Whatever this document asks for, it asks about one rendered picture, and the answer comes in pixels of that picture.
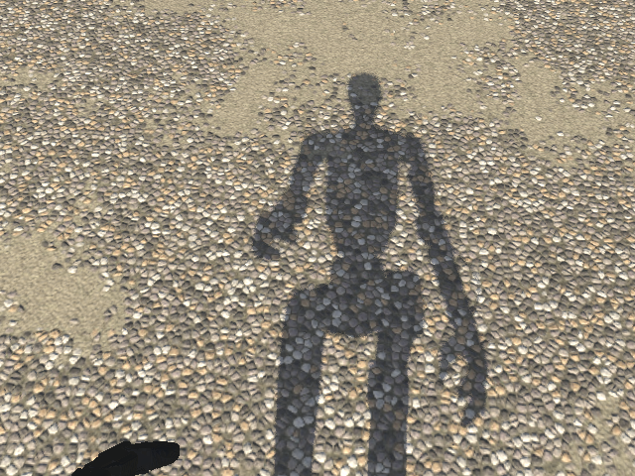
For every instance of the left robot hand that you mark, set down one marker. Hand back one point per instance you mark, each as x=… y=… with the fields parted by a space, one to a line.
x=126 y=459

